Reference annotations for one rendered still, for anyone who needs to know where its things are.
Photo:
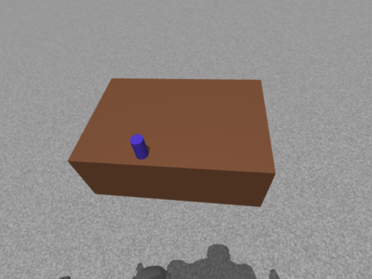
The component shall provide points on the can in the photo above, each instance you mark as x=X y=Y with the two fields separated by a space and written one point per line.
x=139 y=147

